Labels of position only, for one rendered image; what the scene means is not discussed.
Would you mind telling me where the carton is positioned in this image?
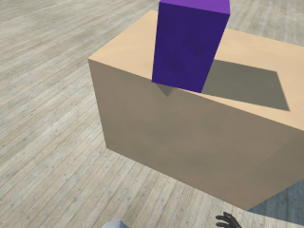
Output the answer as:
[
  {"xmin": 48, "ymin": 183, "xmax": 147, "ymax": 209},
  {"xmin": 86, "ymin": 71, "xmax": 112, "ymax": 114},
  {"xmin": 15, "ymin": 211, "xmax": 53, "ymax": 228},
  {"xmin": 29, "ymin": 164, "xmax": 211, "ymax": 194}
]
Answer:
[{"xmin": 151, "ymin": 0, "xmax": 231, "ymax": 93}]

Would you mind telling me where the pedestal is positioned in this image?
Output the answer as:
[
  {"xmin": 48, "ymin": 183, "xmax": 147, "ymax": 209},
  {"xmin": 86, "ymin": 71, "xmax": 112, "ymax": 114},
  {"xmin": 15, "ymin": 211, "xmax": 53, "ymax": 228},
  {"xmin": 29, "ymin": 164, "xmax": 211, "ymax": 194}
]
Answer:
[{"xmin": 87, "ymin": 10, "xmax": 304, "ymax": 211}]

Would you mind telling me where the robot right hand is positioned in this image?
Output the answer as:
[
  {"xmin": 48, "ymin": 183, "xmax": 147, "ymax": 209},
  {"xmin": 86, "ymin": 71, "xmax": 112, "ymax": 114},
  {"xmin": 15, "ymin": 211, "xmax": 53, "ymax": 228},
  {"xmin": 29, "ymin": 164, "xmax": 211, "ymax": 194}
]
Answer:
[{"xmin": 216, "ymin": 212, "xmax": 241, "ymax": 228}]

